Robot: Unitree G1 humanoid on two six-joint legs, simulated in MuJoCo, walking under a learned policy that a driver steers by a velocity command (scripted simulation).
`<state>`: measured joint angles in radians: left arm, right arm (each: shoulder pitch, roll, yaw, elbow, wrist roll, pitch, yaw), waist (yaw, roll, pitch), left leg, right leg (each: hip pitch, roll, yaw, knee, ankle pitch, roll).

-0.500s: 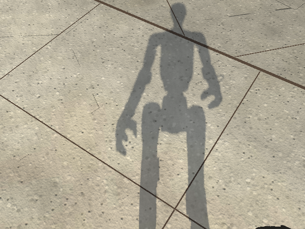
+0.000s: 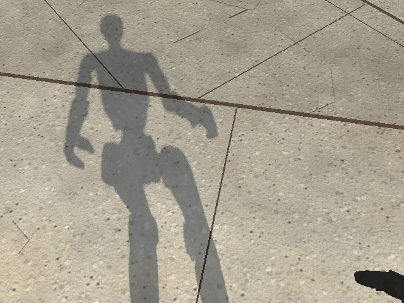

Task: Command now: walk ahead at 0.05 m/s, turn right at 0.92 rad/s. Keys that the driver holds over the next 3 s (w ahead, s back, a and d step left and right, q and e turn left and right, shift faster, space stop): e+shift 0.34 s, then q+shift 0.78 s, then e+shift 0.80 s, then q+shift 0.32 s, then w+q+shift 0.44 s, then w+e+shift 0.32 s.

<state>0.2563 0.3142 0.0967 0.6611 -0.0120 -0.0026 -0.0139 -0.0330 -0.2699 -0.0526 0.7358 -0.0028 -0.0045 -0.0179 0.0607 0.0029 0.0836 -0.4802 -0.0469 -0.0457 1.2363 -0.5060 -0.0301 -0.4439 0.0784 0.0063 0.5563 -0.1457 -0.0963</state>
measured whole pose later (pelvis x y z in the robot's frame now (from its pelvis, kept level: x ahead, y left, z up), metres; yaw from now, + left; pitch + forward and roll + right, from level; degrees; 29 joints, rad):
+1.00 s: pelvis +0.07 +0.09 +0.00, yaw -2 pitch +3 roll -1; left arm 0.14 0.30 0.10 0.66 -0.02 0.00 0.02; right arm 0.14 -0.32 -0.10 0.62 0.03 0.07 0.04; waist 0.00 -0.02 0.06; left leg -0.39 0.04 0.06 0.63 -0.25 0.00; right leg -0.21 -0.13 -0.18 0.59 -0.40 0.06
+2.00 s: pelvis +0.13 +0.11 +0.01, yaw -26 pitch +2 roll +1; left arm 0.12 0.35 0.09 0.57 -0.01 0.05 0.04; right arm 0.12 -0.30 -0.09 0.70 -0.02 -0.02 0.00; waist 0.00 -0.04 0.03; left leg -0.31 -0.08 -0.09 0.49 -0.19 0.01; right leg -0.37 0.15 0.32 0.78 -0.50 0.01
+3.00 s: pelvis +0.52 +0.20 +0.01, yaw +1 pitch +0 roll +1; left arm 0.32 0.26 0.04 0.84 0.00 -0.02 -0.04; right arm 0.36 -0.25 -0.04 0.81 -0.03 -0.08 0.02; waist 0.01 -0.03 0.03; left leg -0.06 -0.07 0.19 0.39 -0.32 0.09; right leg -0.64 -0.11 0.04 1.25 -0.14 -0.07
